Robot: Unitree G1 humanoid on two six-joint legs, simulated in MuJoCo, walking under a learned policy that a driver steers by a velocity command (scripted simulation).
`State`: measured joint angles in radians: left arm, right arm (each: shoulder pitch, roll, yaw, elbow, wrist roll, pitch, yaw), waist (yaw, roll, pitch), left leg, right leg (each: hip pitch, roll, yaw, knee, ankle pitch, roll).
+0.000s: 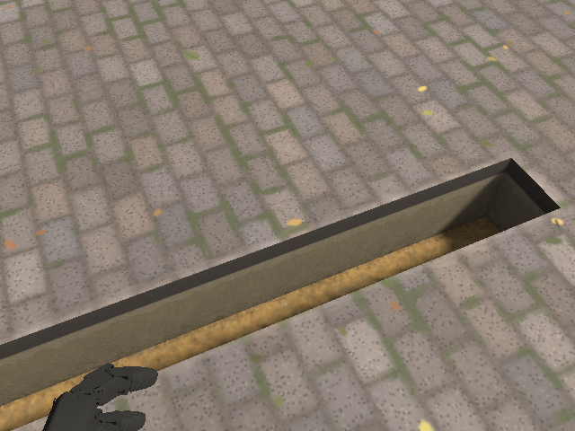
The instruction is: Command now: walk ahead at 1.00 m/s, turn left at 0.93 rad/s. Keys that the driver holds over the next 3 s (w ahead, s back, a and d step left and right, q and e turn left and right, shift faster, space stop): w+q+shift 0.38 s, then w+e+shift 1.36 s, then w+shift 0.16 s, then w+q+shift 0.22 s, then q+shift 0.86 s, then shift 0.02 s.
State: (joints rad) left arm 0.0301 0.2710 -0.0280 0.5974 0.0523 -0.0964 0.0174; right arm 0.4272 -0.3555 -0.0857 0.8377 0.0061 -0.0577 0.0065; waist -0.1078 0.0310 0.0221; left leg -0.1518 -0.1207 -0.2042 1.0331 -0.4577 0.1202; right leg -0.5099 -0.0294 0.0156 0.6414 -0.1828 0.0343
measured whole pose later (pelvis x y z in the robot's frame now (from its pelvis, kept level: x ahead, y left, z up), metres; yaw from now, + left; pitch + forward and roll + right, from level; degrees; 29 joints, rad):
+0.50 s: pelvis +0.44 +0.06 -0.01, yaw +26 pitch -1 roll +1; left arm 0.31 0.24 0.01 0.78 0.03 -0.07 0.01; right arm 0.22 -0.31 -0.05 0.75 -0.02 -0.01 0.03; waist 0.04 0.01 0.07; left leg -0.39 -0.17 0.07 0.72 -0.32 0.18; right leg -0.33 -0.09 0.01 1.35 -0.35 0.01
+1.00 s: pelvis +0.93 +0.15 -0.02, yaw +6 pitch +1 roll -4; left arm 0.19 0.30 0.07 0.83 0.02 -0.02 -0.03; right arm 0.28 -0.24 0.02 0.81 -0.02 -0.10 0.00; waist 0.03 0.00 0.05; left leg -0.18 0.01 -0.02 1.36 -0.26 -0.03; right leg -0.53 0.20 -0.09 0.66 -0.16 -0.19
